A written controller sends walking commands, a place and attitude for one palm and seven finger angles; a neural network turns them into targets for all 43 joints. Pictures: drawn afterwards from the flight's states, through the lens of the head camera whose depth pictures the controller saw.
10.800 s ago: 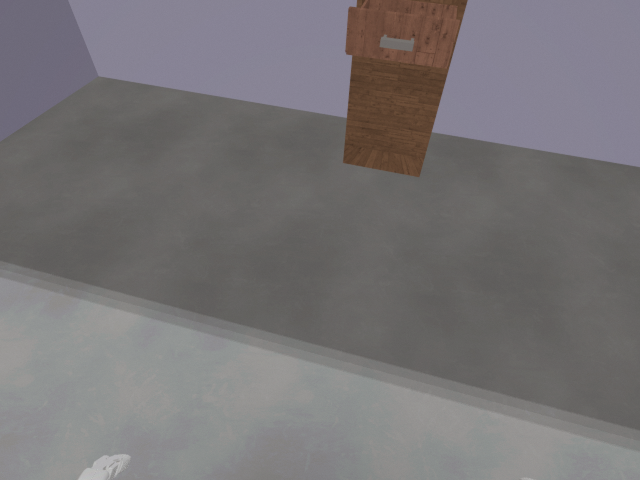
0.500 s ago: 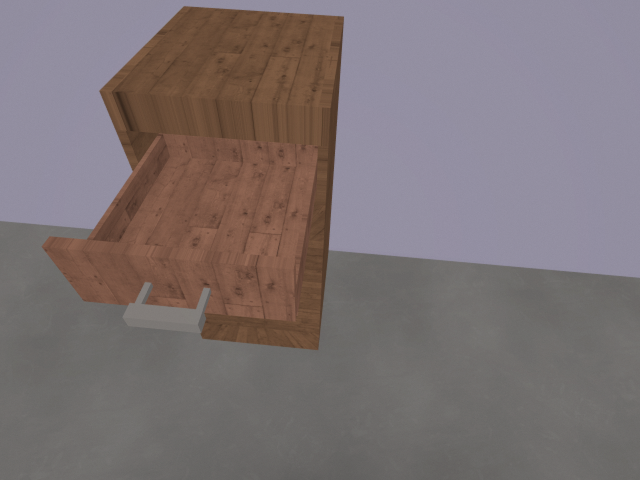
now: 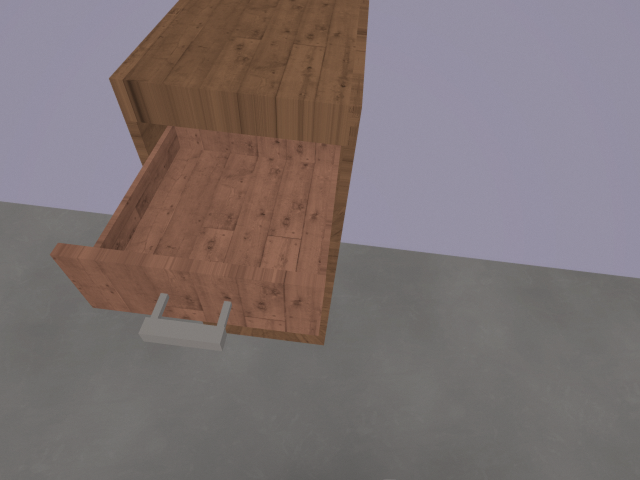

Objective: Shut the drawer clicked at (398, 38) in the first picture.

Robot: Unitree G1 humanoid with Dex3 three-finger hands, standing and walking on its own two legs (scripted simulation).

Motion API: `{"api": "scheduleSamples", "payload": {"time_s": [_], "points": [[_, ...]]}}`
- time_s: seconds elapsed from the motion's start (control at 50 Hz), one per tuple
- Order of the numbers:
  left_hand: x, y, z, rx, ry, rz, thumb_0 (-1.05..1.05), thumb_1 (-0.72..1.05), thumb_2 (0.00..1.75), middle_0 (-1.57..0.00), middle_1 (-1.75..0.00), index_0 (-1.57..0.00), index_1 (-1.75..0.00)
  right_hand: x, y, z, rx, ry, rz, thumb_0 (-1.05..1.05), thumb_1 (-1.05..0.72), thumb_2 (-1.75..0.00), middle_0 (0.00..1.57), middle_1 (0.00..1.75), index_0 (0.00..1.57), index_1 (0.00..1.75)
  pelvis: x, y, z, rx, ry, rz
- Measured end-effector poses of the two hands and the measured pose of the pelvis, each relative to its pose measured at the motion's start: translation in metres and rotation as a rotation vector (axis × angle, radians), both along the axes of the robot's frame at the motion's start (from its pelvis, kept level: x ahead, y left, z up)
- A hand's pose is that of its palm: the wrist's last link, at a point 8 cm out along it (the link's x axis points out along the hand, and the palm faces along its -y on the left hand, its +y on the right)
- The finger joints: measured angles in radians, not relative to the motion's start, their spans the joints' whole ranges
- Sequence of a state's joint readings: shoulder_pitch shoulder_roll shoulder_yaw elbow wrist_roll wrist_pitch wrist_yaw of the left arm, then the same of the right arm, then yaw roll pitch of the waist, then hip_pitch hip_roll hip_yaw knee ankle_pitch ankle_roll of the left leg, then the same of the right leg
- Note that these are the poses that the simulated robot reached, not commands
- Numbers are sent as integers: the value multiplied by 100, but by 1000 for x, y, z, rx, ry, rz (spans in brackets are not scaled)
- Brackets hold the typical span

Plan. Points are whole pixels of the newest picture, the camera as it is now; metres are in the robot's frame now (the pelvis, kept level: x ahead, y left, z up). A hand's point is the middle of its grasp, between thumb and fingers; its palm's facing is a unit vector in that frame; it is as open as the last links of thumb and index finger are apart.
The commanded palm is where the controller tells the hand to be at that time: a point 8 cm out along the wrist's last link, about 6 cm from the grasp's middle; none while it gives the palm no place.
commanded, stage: come to a stop and stand still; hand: left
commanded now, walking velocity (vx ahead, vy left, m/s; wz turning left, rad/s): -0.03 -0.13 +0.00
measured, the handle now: (189, 319) +0.31 +0.20 -0.02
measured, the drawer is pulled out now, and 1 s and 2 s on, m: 0.29 0.29 0.29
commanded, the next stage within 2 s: look again from close up in 1.04 s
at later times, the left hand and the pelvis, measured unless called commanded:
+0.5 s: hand out of the picture -0.01 +0.12 -0.17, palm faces -0.04 -0.97 -0.24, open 7.3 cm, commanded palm none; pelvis -0.04 -0.06 -0.01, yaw -2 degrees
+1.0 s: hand out of the picture -0.09 +0.04 -0.18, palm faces +0.03 -0.99 -0.14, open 7.4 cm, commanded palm none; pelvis -0.07 -0.10 -0.01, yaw +0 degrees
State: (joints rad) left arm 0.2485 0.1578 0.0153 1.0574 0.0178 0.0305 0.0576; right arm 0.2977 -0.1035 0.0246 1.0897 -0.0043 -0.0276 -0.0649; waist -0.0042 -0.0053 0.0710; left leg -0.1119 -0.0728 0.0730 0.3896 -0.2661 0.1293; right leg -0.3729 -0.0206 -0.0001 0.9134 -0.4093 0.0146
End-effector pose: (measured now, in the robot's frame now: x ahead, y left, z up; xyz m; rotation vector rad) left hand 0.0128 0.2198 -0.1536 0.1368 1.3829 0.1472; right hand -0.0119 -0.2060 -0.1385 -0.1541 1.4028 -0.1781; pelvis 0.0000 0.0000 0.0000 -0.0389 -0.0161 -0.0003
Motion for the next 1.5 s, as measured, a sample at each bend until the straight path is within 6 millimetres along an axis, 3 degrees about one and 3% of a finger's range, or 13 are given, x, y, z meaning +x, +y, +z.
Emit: {"api": "scheduleSamples", "payload": {"time_s": [0.12,0.26,0.32,0.52,0.64,0.76,0.88,1.04,1.16,1.3,1.5], "points": [[29,1,2,3,-78,-14,0,91,90,-20,-30,-19,-30,-14,-3,4,1,12,-16,0,-91,-90,21,30,20,30,-7,-8,2,-2,2,1],[32,-19,-1,-5,-129,-65,0,91,90,-20,-30,-20,-30,-27,-26,-2,12,-4,-35,0,-91,-90,21,30,20,30,-18,-23,-5,6,0,-11],[23,-28,-8,7,-132,-84,0,92,90,-20,-30,-20,-30,-23,-43,-10,-2,-65,-55,0,-91,-90,21,30,20,30,-22,-32,-13,39,-11,-36],[-31,-51,14,59,-103,-80,0,92,90,-20,-30,-20,-30,-25,-76,-19,52,-148,-23,1,-92,-90,20,30,20,30,-46,-59,-8,48,-56,-25],[-74,-75,16,53,-47,-50,0,91,90,-20,-30,-20,-30,-44,-94,-23,74,-112,-13,0,-91,-90,20,30,20,30,-59,-79,-6,54,-51,-17],[-107,-99,11,24,16,-14,0,91,90,-20,-30,-20,-30,-76,-108,-24,76,-25,-21,0,-91,-90,20,30,20,30,-66,-95,-6,50,-44,-6],[-117,-118,5,-15,39,9,0,91,90,-20,-30,-20,-30,-110,-112,-20,69,71,-38,0,-91,-90,20,30,20,30,-69,-104,-6,43,-35,3],[-105,-126,-1,-49,15,12,0,91,90,-20,-30,-20,-30,-133,-100,-14,74,137,-56,0,-91,-90,20,30,20,30,-68,-104,-6,40,-23,8],[-95,-120,-1,-48,3,9,1,91,90,-20,-30,-20,-30,-125,-84,-13,89,122,-58,0,-91,-90,20,30,20,30,-63,-99,-5,39,-20,7],[-91,-109,0,-44,5,15,0,91,90,-20,-30,-20,-30,-96,-70,-13,101,69,-40,0,-91,-90,20,30,20,30,-58,-90,-4,38,-13,6],[-92,-100,2,-47,25,29,0,91,90,-20,-30,-20,-30,-58,-67,-13,79,7,-9,1,-92,-90,20,30,20,30,-48,-77,-2,40,-14,5]]}}
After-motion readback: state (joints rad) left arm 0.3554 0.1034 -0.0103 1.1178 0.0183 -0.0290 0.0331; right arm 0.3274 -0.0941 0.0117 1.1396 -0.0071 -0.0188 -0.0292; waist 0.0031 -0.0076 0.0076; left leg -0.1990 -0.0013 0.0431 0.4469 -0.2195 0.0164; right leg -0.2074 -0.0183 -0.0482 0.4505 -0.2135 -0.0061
